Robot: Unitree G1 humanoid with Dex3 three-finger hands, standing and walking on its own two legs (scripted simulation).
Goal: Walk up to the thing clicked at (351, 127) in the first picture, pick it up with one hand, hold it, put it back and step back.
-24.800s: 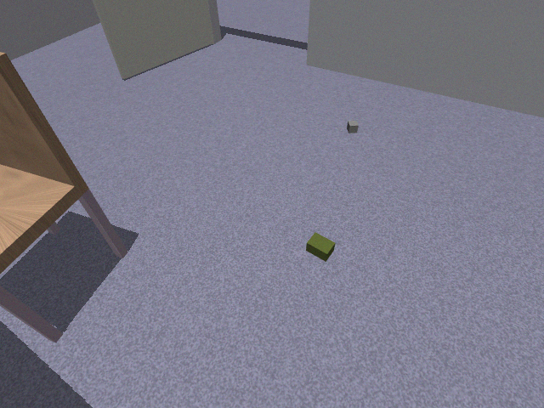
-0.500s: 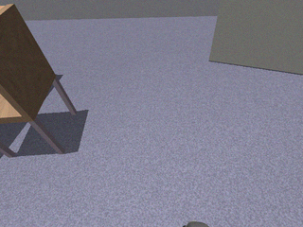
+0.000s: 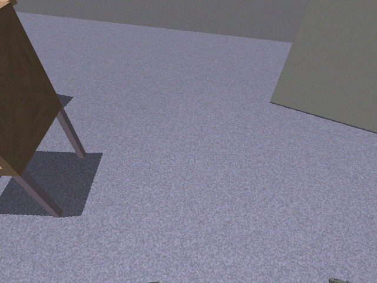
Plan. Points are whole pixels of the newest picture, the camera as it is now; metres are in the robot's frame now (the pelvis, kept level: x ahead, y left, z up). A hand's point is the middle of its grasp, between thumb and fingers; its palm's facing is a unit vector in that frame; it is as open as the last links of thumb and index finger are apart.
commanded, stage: walk up
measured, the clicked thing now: out of the picture -0.26 -0.55 -0.72
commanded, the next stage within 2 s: none
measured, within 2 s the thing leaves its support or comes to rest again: neither
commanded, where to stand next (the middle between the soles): +0.35 -0.03 m, yaw +1 degrees
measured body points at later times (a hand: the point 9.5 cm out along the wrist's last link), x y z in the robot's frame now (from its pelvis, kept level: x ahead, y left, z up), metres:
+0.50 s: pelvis +0.18 -0.05 -0.01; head +0.19 -0.12 +0.43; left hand +0.29 +0.28 -0.06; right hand +0.25 -0.39 -0.14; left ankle +0.16 +0.12 -0.64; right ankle +0.23 -0.18 -0.72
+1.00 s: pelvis +0.34 +0.06 -0.01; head +0.41 +0.02 +0.43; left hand +0.68 +0.24 -0.10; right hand +0.22 -0.27 -0.10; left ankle +0.49 +0.08 -0.72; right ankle +0.24 -0.11 -0.66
